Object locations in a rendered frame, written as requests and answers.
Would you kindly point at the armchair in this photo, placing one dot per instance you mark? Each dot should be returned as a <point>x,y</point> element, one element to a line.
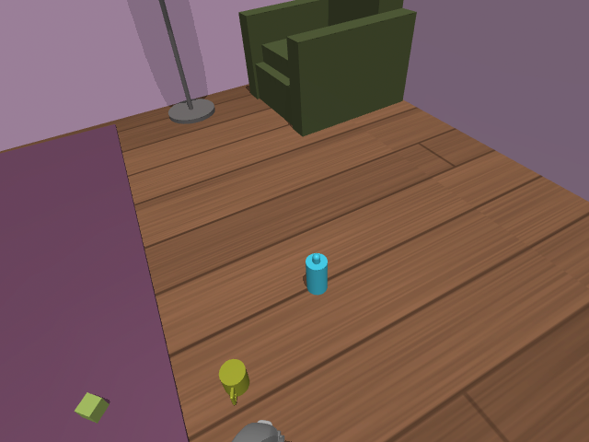
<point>318,63</point>

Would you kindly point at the floor lamp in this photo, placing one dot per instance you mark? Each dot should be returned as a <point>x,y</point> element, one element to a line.
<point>190,110</point>

